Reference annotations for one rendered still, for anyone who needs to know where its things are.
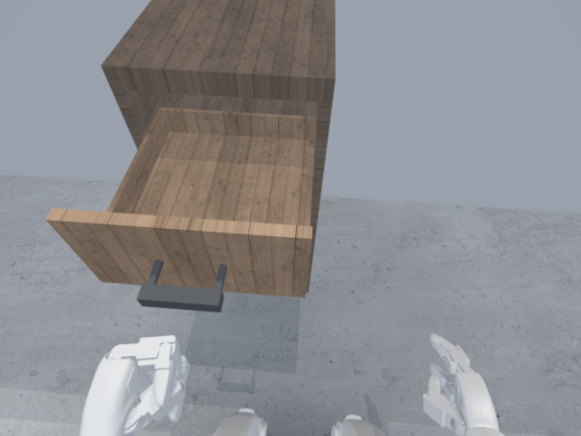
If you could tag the robot left hand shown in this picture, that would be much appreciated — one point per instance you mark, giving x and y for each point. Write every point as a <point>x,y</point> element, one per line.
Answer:
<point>150,370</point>

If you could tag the left robot thigh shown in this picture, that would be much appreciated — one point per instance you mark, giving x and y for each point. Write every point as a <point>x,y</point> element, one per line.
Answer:
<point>242,424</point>

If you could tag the cabinet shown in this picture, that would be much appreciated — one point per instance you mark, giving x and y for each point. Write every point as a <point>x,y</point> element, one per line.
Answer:
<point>248,56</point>

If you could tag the robot right hand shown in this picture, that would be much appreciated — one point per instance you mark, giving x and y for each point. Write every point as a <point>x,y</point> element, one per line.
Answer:
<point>467,403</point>

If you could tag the drawer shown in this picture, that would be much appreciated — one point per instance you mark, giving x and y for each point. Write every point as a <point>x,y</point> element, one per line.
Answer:
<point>207,188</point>

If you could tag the handle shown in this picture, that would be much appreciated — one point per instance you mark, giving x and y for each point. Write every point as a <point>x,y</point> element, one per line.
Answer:
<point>152,294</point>

